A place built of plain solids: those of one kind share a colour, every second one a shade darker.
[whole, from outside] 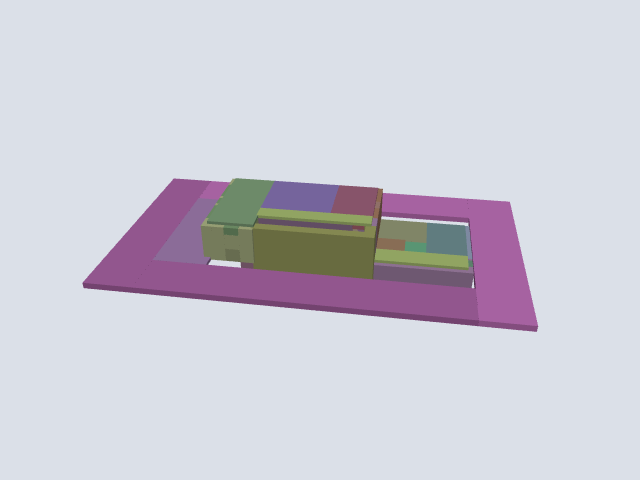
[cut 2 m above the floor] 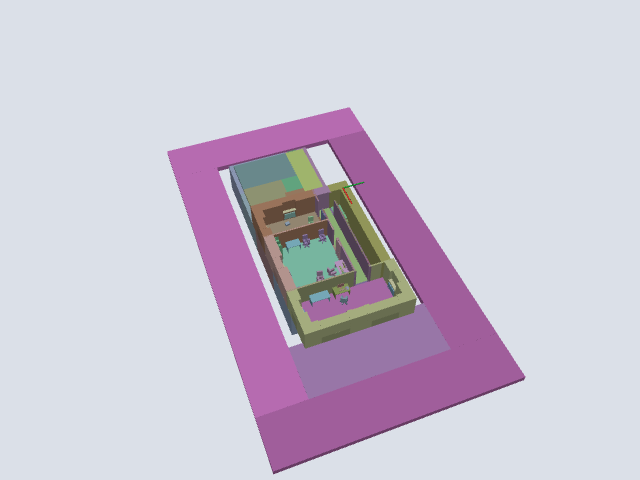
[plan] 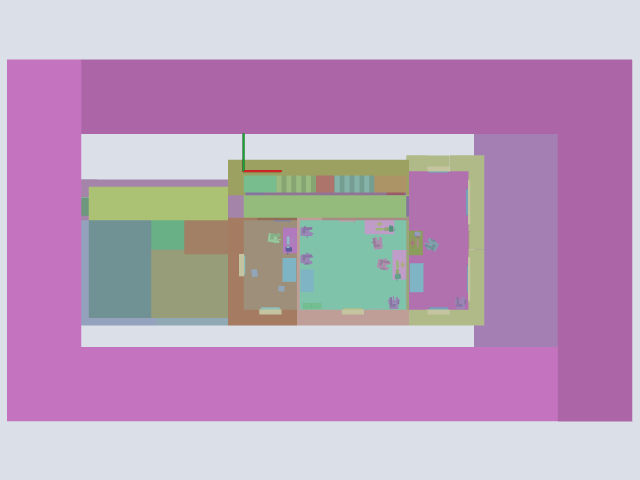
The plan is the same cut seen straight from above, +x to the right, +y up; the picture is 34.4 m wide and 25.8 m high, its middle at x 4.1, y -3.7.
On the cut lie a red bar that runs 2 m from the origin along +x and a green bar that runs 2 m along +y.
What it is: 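A small local radio station; a reception, a studio behind a window from its control room, a newsroom, offices and a record library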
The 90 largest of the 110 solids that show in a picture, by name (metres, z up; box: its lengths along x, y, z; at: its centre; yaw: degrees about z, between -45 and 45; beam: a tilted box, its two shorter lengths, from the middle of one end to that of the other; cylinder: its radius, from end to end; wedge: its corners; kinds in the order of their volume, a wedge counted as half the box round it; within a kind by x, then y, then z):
{
 "ground_garden_1": {"box": [4.0, 19.45, 0.5], "at": [-10.73, -3.73, -0.27]},
 "ground_garden_2": {"box": [25.61, 4.0, 0.5], "at": [4.08, -11.45, -0.27]},
 "ground_garden_3": {"box": [25.61, 4.0, 0.5], "at": [4.08, 4.0, -0.27]},
 "ground_garden_4": {"box": [4.0, 19.45, 0.5], "at": [18.88, -3.73, -0.27]},
 "wall_Smhall_1": {"box": [0.85, 1.9, 6.04], "at": [-0.42, -0.34, -0.18]},
 "wall_Smhall_2": {"box": [9.73, 0.85, 6.04], "at": [4.01, 0.18, -0.18]},
 "wall_Smhall_3": {"box": [0.14, 1.9, 6.04], "at": [8.81, -0.34, -0.18]},
 "wall_reception_1": {"box": [0.14, 5.85, 3.1], "at": [8.81, -5.38, 1.3]},
 "wall_reception_2": {"box": [0.14, 2.19, 3.1], "at": [8.81, -0.24, 1.3]},
 "wall_reception_3": {"box": [1.14, 0.85, 3.1], "at": [9.31, -7.88, 1.3]},
 "wall_reception_4": {"box": [1.14, 0.85, 3.1], "at": [9.31, 0.42, 1.3]},
 "wall_reception_5": {"box": [1.2, 0.6, 1.3], "at": [10.48, -8.0, 1.55]},
 "wall_reception_6": {"box": [1.2, 0.85, 1.15], "at": [10.48, 0.42, 0.32]},
 "wall_reception_7": {"box": [1.2, 0.6, 1.3], "at": [10.48, 0.55, 1.55]},
 "wall_reception_8": {"box": [1.85, 0.85, 3.1], "at": [12.01, -7.88, 1.3]},
 "wall_reception_9": {"box": [1.85, 0.85, 3.1], "at": [12.01, 0.42, 1.3]},
 "wall_reception_10": {"box": [0.85, 1.35, 3.1], "at": [12.51, -7.62, 1.3]},
 "wall_reception_11": {"box": [0.85, 2.32, 1.05], "at": [12.51, -5.79, 0.27]},
 "wall_reception_12": {"box": [0.85, 0.4, 3.1], "at": [12.51, -4.43, 1.3]},
 "wall_reception_13": {"box": [0.85, 0.4, 3.1], "at": [12.51, -3.03, 1.3]},
 "wall_reception_14": {"box": [0.85, 2.33, 1.05], "at": [12.51, -1.67, 0.27]},
 "wall_reception_15": {"box": [0.85, 1.35, 3.1], "at": [12.51, 0.17, 1.3]},
 "wall_reception_16": {"box": [0.81, 1.0, 2.15], "at": [12.53, -3.73, 1.07]},
 "wall_reception_17": {"box": [0.75, 2.32, 1.5], "at": [12.55, -5.79, 1.55]},
 "wall_reception_18": {"box": [0.75, 2.33, 1.5], "at": [12.55, -1.67, 1.55]},
 "wall_corr_1": {"box": [0.85, 0.96, 2.95], "at": [-8.3, -0.92, -1.72]},
 "wall_corr_2": {"box": [8.73, 0.85, 2.95], "at": [-4.37, -0.86, -1.72]},
 "wall_corr_3": {"box": [0.85, 1.49, 3.1], "at": [-0.42, -1.9, 1.3]},
 "wall_corr_4": {"box": [1.58, 0.14, 3.1], "at": [-0.06, -2.57, 1.3]},
 "wall_corr_5": {"box": [2.59, 0.14, 3.1], "at": [2.92, -2.57, 1.3]},
 "wall_corr_6": {"box": [7.83, 0.14, 3.1], "at": [4.96, -1.22, 1.3]},
 "wall_corr_7": {"box": [3.76, 0.14, 3.1], "at": [7.0, -2.57, 1.3]},
 "wall_control_1": {"box": [0.85, 5.8, 2.95], "at": [-8.3, -5.4, -1.72]},
 "wall_control_2": {"box": [4.01, 0.85, 2.95], "at": [-6.72, -7.88, -1.72]},
 "wall_control_3": {"box": [0.25, 5.8, 2.95], "at": [-4.84, -5.4, -1.72]},
 "wall_office_1": {"box": [0.6, 1.2, 1.3], "at": [-0.55, -5.04, 1.55]},
 "wall_office_2": {"box": [0.85, 2.66, 3.1], "at": [-0.42, -6.97, 1.3]},
 "wall_office_3": {"box": [0.85, 1.95, 3.1], "at": [-0.42, -3.47, 1.3]},
 "wall_office_4": {"box": [1.68, 0.85, 3.1], "at": [-0.01, -7.88, 1.3]},
 "wall_office_5": {"box": [1.2, 0.6, 1.3], "at": [1.43, -8.0, 1.55]},
 "wall_office_6": {"box": [1.38, 0.14, 3.1], "at": [2.32, -2.57, 1.3]},
 "wall_office_7": {"box": [0.97, 0.85, 3.1], "at": [2.52, -7.88, 1.3]},
 "wall_office_8": {"box": [0.14, 5.8, 3.1], "at": [2.94, -5.4, 1.3]},
 "flightbSm_1": {"box": [0.29, 0.93, 3.42], "at": [1.89, -0.69, -1.88]},
 "flightbSm_2": {"box": [0.56, 0.93, 3.25], "at": [2.02, -0.69, -1.97]},
 "flightbSm_3": {"box": [0.82, 0.93, 3.08], "at": [2.15, -0.69, -2.06]},
 "flightbSm_4": {"box": [1.09, 0.93, 2.91], "at": [2.28, -0.69, -2.14]},
 "flightbSm_5": {"box": [1.35, 0.93, 2.74], "at": [2.42, -0.69, -2.23]},
 "flightbSm_6": {"box": [1.62, 0.93, 2.56], "at": [2.55, -0.69, -2.31]},
 "flightbSm_7": {"box": [1.88, 0.93, 2.39], "at": [2.68, -0.69, -2.4]},
 "flightbSm_8": {"box": [2.15, 0.93, 2.22], "at": [2.81, -0.69, -2.49]},
 "wall_newsroom_1": {"box": [0.14, 5.8, 3.1], "at": [2.94, -5.4, 1.3]},
 "wall_newsroom_2": {"box": [1.35, 0.14, 3.1], "at": [3.54, -2.57, 1.3]},
 "wall_newsroom_3": {"box": [2.41, 0.85, 3.1], "at": [4.07, -7.88, 1.3]},
 "wall_newsroom_4": {"box": [1.2, 0.6, 1.3], "at": [5.87, -8.0, 1.55]},
 "wall_newsroom_5": {"box": [3.76, 0.14, 3.1], "at": [7.0, -2.57, 1.3]},
 "wall_newsroom_6": {"box": [2.41, 0.85, 3.1], "at": [7.68, -7.88, 1.3]},
 "ground_street_1": {"box": [4.5, 11.45, 0.3], "at": [14.63, -3.73, -0.17]},
 "wall_library_1": {"box": [5.1, 0.85, 2.95], "at": [2.41, -7.88, -1.72]},
 "wall_studio_1": {"box": [4.97, 0.85, 2.95], "at": [-2.48, -7.88, -1.72]},
 "wall_green_1": {"box": [4.77, 0.85, 2.95], "at": [7.2, -7.88, -1.72]},
 "flightaSm_1": {"box": [0.29, 0.93, 1.88], "at": [5.01, -0.69, -2.66]},
 "flightaSm_2": {"box": [0.56, 0.93, 1.7], "at": [5.15, -0.69, -2.75]},
 "flightaSm_3": {"box": [0.82, 0.93, 1.53], "at": [5.28, -0.69, -2.83]},
 "flightaSm_4": {"box": [1.09, 0.93, 1.36], "at": [5.41, -0.69, -2.92]},
 "flightaSm_5": {"box": [1.35, 0.93, 1.19], "at": [5.54, -0.69, -3.0]},
 "flightaSm_6": {"box": [1.62, 0.93, 1.01], "at": [5.68, -0.69, -3.09]},
 "flightaSm_7": {"box": [1.88, 0.93, 0.85], "at": [5.81, -0.69, -3.17]},
 "flightaSm_8": {"box": [2.15, 0.93, 0.67], "at": [5.94, -0.69, -3.26]},
 "roof_newsroom_1": {"box": [6.01, 5.4, 0.25], "at": [5.87, -5.2, 2.97]},
 "roof_reception_1": {"box": [3.79, 8.35, 0.25], "at": [10.63, -3.73, 2.97]},
 "roof_corr_1": {"box": [8.33, 1.8, 0.25], "at": [-4.17, -1.74, -0.13]},
 "roof_corr_2": {"box": [9.33, 1.49, 0.25], "at": [4.21, -1.9, 2.97]},
 "floor_newsroom_1": {"box": [5.74, 4.81, 0.25], "at": [5.87, -5.04, -0.13]},
 "floor_reception_1": {"box": [3.2, 7.45, 0.25], "at": [10.48, -3.73, -0.13]},
 "floor_headSm_1": {"box": [1.75, 0.91, 3.6], "at": [0.88, -0.69, -1.8]},
 "pocket_1": {"box": [1.16, 1.59, 3.1], "at": [9.46, -0.49, -1.8]},
 "roof_control_1": {"box": [3.61, 5.4, 0.25], "at": [-6.53, -5.2, -0.13]},
 "roof_office_1": {"box": [3.46, 5.4, 0.25], "at": [1.28, -5.2, 2.97]},
 "roof_studio_1": {"box": [4.97, 3.68, 0.25], "at": [-2.48, -6.06, -0.13]},
 "floor_office_1": {"box": [2.87, 4.81, 0.25], "at": [1.43, -5.04, -0.13]},
 "floor_corr_1": {"box": [8.74, 1.21, 0.25], "at": [4.37, -1.9, -0.13]},
 "floor_midSm_1": {"box": [1.01, 0.91, 2.05], "at": [4.38, -0.69, -2.57]},
 "roof_booth_1": {"box": [3.2, 1.97, 0.25], "at": [-1.6, -3.48, -0.13]},
 "roof_lobby_1": {"box": [1.91, 1.97, 0.25], "at": [-4.01, -3.48, -0.13]},
 "floor_footSm_1": {"box": [1.74, 0.91, 0.5], "at": [7.87, -0.69, -3.35]},
 "wall_head_reception_1": {"box": [1.2, 0.85, 0.65], "at": [10.48, 0.42, 2.52]},
 "wall_head_corr_1": {"box": [0.85, 1.0, 0.7], "at": [-8.3, -1.9, -0.6]},
 "record_shelf_1": {"box": [0.98, 0.32, 1.54], "at": [3.67, -7.24, 0.72]},
 "leaf_newsroom_1": {"box": [0.88, 0.07, 2.0], "at": [5.56, -2.67, 1.0]}
}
